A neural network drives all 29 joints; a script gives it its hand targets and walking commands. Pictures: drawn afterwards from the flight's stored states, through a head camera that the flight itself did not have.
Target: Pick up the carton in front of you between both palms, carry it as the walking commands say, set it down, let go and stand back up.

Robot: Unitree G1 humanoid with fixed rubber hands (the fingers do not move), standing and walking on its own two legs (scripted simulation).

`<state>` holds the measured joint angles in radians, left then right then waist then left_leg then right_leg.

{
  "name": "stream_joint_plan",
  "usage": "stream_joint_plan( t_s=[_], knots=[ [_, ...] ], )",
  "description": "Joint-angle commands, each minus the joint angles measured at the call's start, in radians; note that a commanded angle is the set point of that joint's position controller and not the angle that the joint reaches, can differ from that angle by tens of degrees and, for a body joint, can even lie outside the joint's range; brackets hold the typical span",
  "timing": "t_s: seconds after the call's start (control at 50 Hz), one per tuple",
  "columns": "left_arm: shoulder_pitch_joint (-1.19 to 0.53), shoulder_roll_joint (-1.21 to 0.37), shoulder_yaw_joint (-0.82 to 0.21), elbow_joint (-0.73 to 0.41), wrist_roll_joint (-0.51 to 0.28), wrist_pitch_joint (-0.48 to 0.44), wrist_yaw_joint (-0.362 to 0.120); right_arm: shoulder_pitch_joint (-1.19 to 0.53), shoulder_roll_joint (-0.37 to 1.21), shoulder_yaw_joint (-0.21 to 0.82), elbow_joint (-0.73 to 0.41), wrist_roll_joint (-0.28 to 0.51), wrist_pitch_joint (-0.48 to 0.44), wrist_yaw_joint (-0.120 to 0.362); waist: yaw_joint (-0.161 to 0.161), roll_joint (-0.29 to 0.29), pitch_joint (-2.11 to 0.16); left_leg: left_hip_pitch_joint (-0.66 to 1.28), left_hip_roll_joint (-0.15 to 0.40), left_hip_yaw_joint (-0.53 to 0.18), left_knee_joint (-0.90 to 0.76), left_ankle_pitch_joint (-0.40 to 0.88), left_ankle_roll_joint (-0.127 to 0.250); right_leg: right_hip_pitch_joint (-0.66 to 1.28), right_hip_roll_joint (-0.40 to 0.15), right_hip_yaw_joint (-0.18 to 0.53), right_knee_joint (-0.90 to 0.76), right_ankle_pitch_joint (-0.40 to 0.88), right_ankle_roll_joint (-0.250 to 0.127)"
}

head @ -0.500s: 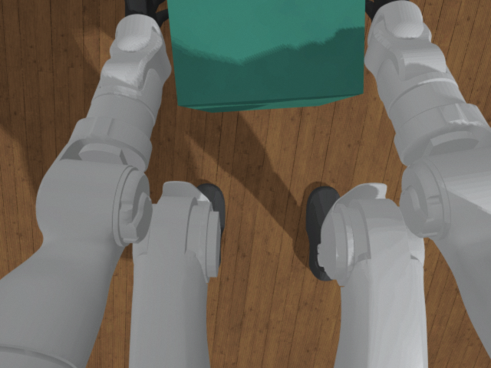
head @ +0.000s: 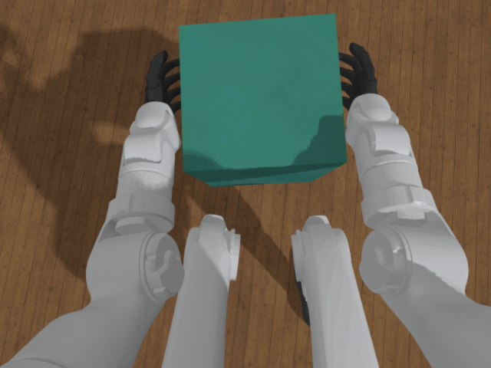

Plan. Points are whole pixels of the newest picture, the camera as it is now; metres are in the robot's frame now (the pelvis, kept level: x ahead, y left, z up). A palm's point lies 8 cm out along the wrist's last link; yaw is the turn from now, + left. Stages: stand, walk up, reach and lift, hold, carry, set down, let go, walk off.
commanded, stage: reach and lift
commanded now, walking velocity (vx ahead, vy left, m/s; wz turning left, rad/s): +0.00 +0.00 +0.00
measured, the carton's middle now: (259, 120) +0.49 +0.01 -0.14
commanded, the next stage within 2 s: none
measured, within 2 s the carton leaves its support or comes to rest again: neither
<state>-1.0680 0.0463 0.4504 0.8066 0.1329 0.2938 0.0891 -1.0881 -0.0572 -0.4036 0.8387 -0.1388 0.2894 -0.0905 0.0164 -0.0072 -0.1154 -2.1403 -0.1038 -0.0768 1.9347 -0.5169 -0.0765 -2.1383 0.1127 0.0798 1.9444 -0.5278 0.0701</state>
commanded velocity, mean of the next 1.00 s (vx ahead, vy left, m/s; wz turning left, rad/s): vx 0.00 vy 0.00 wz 0.00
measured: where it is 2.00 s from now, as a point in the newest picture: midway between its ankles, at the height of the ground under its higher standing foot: (261, 298)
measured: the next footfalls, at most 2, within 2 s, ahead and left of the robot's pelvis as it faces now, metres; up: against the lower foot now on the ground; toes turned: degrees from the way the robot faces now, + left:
none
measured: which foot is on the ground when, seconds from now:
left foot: down 0.00-1.00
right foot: down 0.00-1.00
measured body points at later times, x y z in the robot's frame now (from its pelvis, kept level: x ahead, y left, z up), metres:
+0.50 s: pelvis +0.03 +0.00 +0.12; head +0.23 +0.00 +0.53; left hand +0.48 +0.16 +0.07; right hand +0.48 -0.14 +0.07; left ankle +0.12 +0.13 -0.40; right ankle +0.12 -0.13 -0.40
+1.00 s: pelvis +0.09 +0.00 +0.27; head +0.17 +0.00 +0.71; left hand +0.44 +0.16 +0.23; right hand +0.44 -0.15 +0.23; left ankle +0.12 +0.13 -0.40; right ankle +0.12 -0.13 -0.40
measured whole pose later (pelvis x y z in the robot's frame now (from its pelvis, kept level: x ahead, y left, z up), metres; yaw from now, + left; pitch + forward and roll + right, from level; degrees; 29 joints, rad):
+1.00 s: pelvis +0.09 +0.00 +0.27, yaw +0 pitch +20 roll +0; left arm -0.42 -0.11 0.33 0.61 0.17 0.30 0.05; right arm -0.41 0.11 -0.31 0.61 -0.17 0.30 -0.06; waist 0.01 -0.01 -0.21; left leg -0.92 -0.08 -0.13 0.97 -0.40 -0.03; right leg -0.91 0.08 0.13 0.97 -0.41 0.03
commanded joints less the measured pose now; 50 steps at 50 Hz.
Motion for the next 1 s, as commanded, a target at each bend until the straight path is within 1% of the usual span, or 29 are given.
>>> stream_joint_plan(
  t_s=[0.0, 0.06, 0.12, 0.24, 0.32, 0.44, 0.68, 0.84, 0.98],
  knots=[
    [-0.638, -1.038, -0.427, -0.004, -0.065, 0.001, -0.258, -0.630, 1.050, 0.391, -0.023, 0.067, -0.007, 0.249, 0.011, -0.011, -0.909, 0.512, -0.072, 0.176, -0.253, 0.065, 0.052, 0.508, 0.070, -0.161, -0.266, 0.057, -0.053],
    [-0.618, -1.055, -0.427, -0.009, -0.056, 0.007, -0.265, -0.608, 1.063, 0.390, -0.029, 0.056, -0.001, 0.255, 0.008, -0.011, -0.951, 0.566, -0.073, 0.174, -0.299, 0.074, 0.051, 0.560, 0.070, -0.160, -0.313, 0.066, -0.049],
    [-0.584, -1.084, -0.453, -0.028, -0.061, 0.018, -0.272, -0.576, 1.089, 0.413, -0.052, 0.061, 0.009, 0.261, 0.006, -0.009, -0.999, 0.631, -0.073, 0.171, -0.342, 0.097, 0.049, 0.622, 0.070, -0.159, -0.355, 0.086, -0.046],
    [-0.503, -1.143, -0.552, -0.098, -0.102, 0.035, -0.277, -0.499, 1.142, 0.511, -0.134, 0.104, 0.024, 0.272, 0.005, 0.000, -1.077, 0.780, -0.073, 0.158, -0.415, 0.184, 0.040, 0.741, 0.073, -0.156, -0.423, 0.165, -0.039],
    [-0.437, -1.167, -0.615, -0.135, -0.129, 0.041, -0.274, -0.438, 1.164, 0.576, -0.179, 0.135, 0.029, 0.273, 0.005, 0.003, -1.077, 0.869, -0.075, 0.144, -0.467, 0.222, 0.035, 0.816, 0.075, -0.149, -0.473, 0.201, -0.034],
    [-0.325, -1.187, -0.658, -0.148, -0.141, 0.039, -0.268, -0.326, 1.183, 0.616, -0.192, 0.147, 0.030, 0.271, 0.004, 0.003, -0.988, 0.973, -0.074, 0.122, -0.567, 0.232, 0.033, 0.925, 0.074, -0.128, -0.574, 0.213, -0.034],
    [-0.100, -1.192, -0.646, -0.122, -0.101, 0.006, -0.269, -0.098, 1.203, 0.605, -0.170, 0.104, -0.002, 0.260, 0.000, -0.002, -0.775, 1.191, -0.058, 0.071, -0.806, 0.255, 0.050, 1.186, 0.054, -0.065, -0.816, 0.253, -0.044],
    [0.055, -1.193, -0.665, -0.142, -0.078, -0.008, -0.272, 0.054, 1.204, 0.629, -0.193, 0.085, -0.015, 0.260, -0.002, -0.002, -0.659, 1.386, -0.041, 0.033, -0.976, 0.324, 0.061, 1.386, 0.032, -0.025, -0.989, 0.324, -0.051],
    [0.183, -1.193, -0.707, -0.188, -0.077, 0.010, -0.277, 0.184, 1.203, 0.670, -0.239, 0.084, 0.004, 0.266, -0.005, 0.002, -0.562, 1.589, -0.023, 0.004, -1.137, 0.433, 0.065, 1.579, 0.014, 0.004, -1.149, 0.436, -0.058]
  ],
)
